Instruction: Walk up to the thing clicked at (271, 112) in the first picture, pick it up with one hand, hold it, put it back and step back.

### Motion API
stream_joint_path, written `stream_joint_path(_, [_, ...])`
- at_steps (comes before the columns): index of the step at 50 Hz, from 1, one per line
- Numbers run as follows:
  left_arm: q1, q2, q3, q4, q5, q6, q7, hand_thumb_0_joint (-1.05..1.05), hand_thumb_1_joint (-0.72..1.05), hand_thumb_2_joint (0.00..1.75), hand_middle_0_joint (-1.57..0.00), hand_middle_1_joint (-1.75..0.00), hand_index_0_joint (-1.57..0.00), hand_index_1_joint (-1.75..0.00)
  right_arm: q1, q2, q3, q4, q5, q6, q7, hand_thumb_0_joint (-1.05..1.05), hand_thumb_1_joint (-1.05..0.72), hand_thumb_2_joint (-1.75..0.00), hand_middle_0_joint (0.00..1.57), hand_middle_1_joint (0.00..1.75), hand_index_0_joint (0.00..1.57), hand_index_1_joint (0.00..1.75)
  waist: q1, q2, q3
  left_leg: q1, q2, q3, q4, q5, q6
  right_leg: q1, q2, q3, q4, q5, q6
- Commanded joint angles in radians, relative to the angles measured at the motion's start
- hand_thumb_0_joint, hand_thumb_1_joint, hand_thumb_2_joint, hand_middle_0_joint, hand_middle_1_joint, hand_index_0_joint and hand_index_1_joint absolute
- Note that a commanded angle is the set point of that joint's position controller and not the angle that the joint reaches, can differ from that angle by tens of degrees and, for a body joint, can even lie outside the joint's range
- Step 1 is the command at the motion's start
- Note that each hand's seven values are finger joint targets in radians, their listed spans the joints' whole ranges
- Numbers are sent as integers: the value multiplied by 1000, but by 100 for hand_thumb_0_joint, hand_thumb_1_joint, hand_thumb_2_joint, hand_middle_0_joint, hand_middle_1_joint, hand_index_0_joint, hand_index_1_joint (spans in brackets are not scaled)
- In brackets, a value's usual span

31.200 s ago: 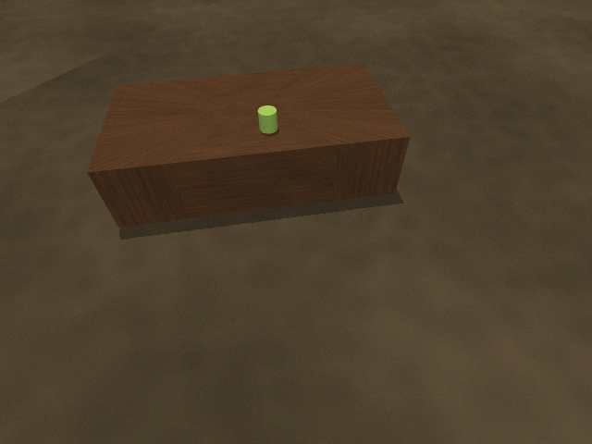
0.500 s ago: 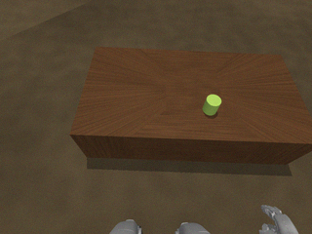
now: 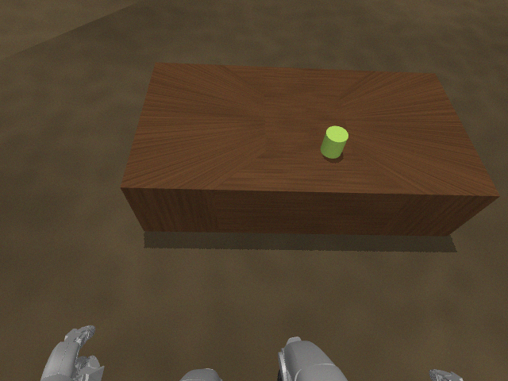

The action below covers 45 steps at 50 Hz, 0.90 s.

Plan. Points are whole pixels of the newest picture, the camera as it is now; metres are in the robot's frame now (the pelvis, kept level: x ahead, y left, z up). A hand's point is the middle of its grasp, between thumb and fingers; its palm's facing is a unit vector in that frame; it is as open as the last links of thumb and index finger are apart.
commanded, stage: step back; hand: right
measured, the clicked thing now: (333, 142) +0.88 -0.31 -0.38
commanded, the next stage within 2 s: stand in 1.88 s
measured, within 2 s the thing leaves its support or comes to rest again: neither
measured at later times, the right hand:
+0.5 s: hand out of the picture -0.06 -0.32 -0.14, palm faces +0.03 +0.92 -0.38, open 7.4 cm
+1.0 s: hand out of the picture -0.18 -0.35 -0.13, palm faces -0.01 +0.91 -0.41, open 7.4 cm
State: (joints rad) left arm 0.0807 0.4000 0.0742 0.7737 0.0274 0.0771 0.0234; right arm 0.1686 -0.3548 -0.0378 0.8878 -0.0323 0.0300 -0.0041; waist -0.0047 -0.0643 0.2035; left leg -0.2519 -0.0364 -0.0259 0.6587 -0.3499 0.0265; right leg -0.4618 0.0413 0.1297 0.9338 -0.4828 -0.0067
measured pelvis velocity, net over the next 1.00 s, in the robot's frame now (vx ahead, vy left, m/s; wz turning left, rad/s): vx -0.30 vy -0.07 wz -0.04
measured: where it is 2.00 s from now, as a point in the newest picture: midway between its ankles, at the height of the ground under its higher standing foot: outside the picture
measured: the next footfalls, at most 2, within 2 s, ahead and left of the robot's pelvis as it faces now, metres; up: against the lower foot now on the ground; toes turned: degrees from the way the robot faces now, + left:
right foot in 0.32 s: -0.11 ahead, -0.16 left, +0.00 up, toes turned -2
left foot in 0.66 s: -0.19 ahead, +0.07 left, +0.00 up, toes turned -1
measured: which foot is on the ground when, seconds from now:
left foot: down 0.00-0.36, up 0.38-0.64, down 0.66-1.00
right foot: up 0.00-0.30, down 0.32-0.70, up 0.72-0.96, down 0.98-1.00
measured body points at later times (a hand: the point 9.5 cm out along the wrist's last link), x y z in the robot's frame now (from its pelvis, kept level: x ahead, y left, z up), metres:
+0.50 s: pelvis -0.16 -0.04 +0.01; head -0.12 -0.07 +0.46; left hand -0.07 +0.27 -0.09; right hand -0.06 -0.37 -0.12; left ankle -0.13 +0.11 -0.64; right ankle -0.15 -0.16 -0.72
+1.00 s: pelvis -0.30 -0.07 +0.00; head -0.28 -0.07 +0.45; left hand -0.24 +0.24 -0.13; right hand -0.18 -0.39 -0.10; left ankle -0.23 +0.07 -0.72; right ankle -0.33 -0.20 -0.73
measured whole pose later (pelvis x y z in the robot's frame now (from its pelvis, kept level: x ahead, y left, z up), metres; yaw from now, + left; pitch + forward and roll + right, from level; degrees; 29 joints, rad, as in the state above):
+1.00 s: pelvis -0.30 -0.07 +0.00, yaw -2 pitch -3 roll -2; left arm 0.24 0.36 0.06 0.95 0.03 0.02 -0.01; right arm 0.13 -0.40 -0.05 0.86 -0.05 0.02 0.00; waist 0.02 0.03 0.10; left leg -0.37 0.08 -0.02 0.68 -0.28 0.02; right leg -0.17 0.04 0.04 0.59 -0.38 0.00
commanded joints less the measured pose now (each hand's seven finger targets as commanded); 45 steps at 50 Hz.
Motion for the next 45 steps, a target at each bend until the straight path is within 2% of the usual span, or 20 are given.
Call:
stream_joint_path(1, [64, 183, 67, -49, -17, -14, 2, 0, 90, 90, -20, -30, -20, -30, -114, -290, -77, -118, -16, -40, -33, 0, -90, -90, 20, 30, 20, 30, 50, 179, -181, -28, 292, -224, -266, 518, 178, -37, 64, 107, 376, -26, -9])
stream_joint_path(3, [114, 188, 75, -31, -13, -13, -6, 0, 90, 90, -20, -30, -20, -30, -79, -264, -76, -112, -5, -43, -32, 0, -90, -90, 20, 30, 20, 30, 59, 186, -181, 48, 250, -179, -249, 513, 150, -69, 82, 80, 379, 25, 3])
stream_joint_path(9, [78, 164, 57, -47, 0, -31, -13, 0, 90, 90, -20, -30, -20, -30, 13, -273, -86, -126, 3, -33, -36, 0, -90, -90, 20, 30, 20, 30, -25, 226, -268, 238, 294, -171, -183, 534, 225, -31, 12, 7, 58, -28, 64])
stream_joint_path(12, [103, 166, 56, -26, -2, -35, -20, 0, 90, 90, -20, -30, -20, -30, -20, -307, -92, -145, -6, -19, -33, 0, -90, -90, 20, 30, 20, 30, -13, 276, -293, 154, 295, -161, -154, 477, 195, 121, -40, -61, -205, -5, 37])
stream_joint_path(15, [248, 168, 66, 54, 2, -36, -28, 0, 90, 90, -20, -30, -20, -30, -74, -325, -89, -155, 5, 0, -27, 0, -90, -90, 20, 30, 20, 30, 44, 263, -333, -3, 258, -132, -108, 330, 137, 336, -24, -141, -477, 192, -11])
stream_joint_path(16, [254, 192, 74, 61, 14, -38, -27, 0, 90, 90, -20, -30, -20, -30, -77, -289, -79, -154, 11, 3, -27, 0, -90, -90, 20, 30, 20, 30, 50, 197, -318, -105, 210, -115, -55, 191, 84, 371, -55, -81, -507, 214, -29])
stream_joint_path(17, [239, 273, 97, 42, 27, -42, -29, 0, 90, 90, -20, -30, -20, -30, -71, -231, -63, -170, 20, 1, -28, 0, -90, -90, 20, 30, 20, 30, 52, -40, -271, -292, 54, -78, 112, -38, 17, 361, -223, 217, -568, 134, -88])
stream_joint_path(18, [141, 376, 114, -2, 23, -33, -30, 0, 90, 90, -20, -30, -20, -30, -110, -224, -71, -189, 25, -1, -46, 0, -90, -90, 20, 30, 20, 30, 87, -238, -207, -278, -54, -38, 344, -266, -37, 95, -424, 405, -659, 108, -255])
stream_joint_path(19, [52, 380, 109, -39, 24, -39, -22, 0, 90, 90, -20, -30, -20, -30, -87, -275, -91, -163, 24, 0, -51, 0, -90, -90, 20, 30, 20, 30, 56, -238, -130, -201, -3, -113, 492, -270, -40, -81, -479, 477, -702, 86, -299])
stream_joint_path(22, [-51, 220, 68, -57, 15, -46, -11, 0, 90, 90, -20, -30, -20, -30, 5, -244, -66, -99, 32, -5, -40, 0, -90, -90, 20, 30, 20, 30, -25, -78, -131, -226, -79, -122, 547, -128, -25, 62, -253, 68, -532, 422, -173])
stream_joint_path(23, [-31, 210, 75, -59, 19, -47, -9, 0, 90, 90, -20, -30, -20, -30, 19, -220, -57, -97, 30, -11, -42, 0, -90, -90, 20, 30, 20, 30, -13, -100, -151, -231, -81, -99, 541, -118, -33, 110, -223, 32, -502, 470, -160])
stream_joint_path(30, [95, 199, 70, -82, 21, -24, 9, 0, 90, 90, -20, -30, -20, -30, 41, -185, -47, -113, 6, -39, -46, 0, -90, -90, 20, 30, 20, 30, 56, -160, -281, -209, 10, 14, 3, -131, -42, 473, -270, 49, -329, 741, -186])
stream_joint_path(33, [61, 181, 49, -91, 5, -10, -3, 0, 90, 90, -20, -30, -20, -30, 124, -212, -68, -58, -4, -41, -40, 0, -90, -90, 20, 30, 20, 30, 20, -62, -305, 55, 11, 18, -292, 198, -12, 267, -227, 21, -230, 498, -109])
stream_joint_path(34, [85, 142, 39, -94, 1, -9, -8, 0, 90, 90, -20, -30, -20, -30, 118, -267, -82, -62, -15, -42, -40, 0, -90, -90, 20, 30, 20, 30, 32, 88, -312, 145, 169, -210, -314, 207, 43, 87, -164, -9, -146, 255, -68])
stream_joint_path(35, [69, 132, 34, -98, -10, -12, -8, 0, 90, 90, -20, -30, -20, -30, 54, -383, -96, -85, -14, -37, -32, 0, -90, -90, 20, 30, 20, 30, 35, 302, -272, 112, 379, -469, -342, 249, 172, -81, -2, -134, 12, -89, -15])
stream_joint_path(36, [2, 197, 58, -99, -2, -11, 3, 0, 90, 90, -20, -30, -20, -30, 16, -447, -110, -109, -10, -37, -33, 0, -90, -90, 20, 30, 20, 30, -23, 328, -243, -97, 503, -595, -369, 225, 301, 23, -38, -2, 208, -173, 0])
stream_joint_path(37, [2, 231, 65, -75, 1, -9, -2, 0, 90, 90, -20, -30, -20, -30, -34, -396, -101, -110, -12, -43, -40, 0, -90, -90, 20, 30, 20, 30, 3, 235, -189, -193, 475, -531, -362, 188, 289, 77, -46, 44, 283, -133, -5])
stream_joint_path(40, [108, 180, 61, -9, -15, -12, -20, 0, 90, 90, -20, -30, -20, -30, -87, -274, -63, -116, -18, -47, -39, 0, -90, -90, 20, 30, 20, 30, 71, 170, -178, -109, 247, -173, -297, 235, 158, 34, 31, 40, 295, 27, -15])
stream_joint_path(43, [111, 165, 50, 23, -8, -38, -36, 0, 90, 90, -20, -30, -20, -30, -52, -251, -67, -93, -17, -46, -19, 0, -90, -90, 20, 30, 20, 30, 17, 229, -188, -31, 192, -164, -326, -170, 129, 71, -7, -46, -30, 11, 16])
stream_joint_path(45, [102, 158, 35, 28, -8, -68, -37, 0, 90, 90, -20, -30, -20, -30, -28, -259, -73, -89, -19, -39, -9, 0, -90, -90, 20, 30, 20, 30, -16, 274, -231, 77, 219, -166, -291, -209, 159, 100, -31, -106, -272, -78, 23])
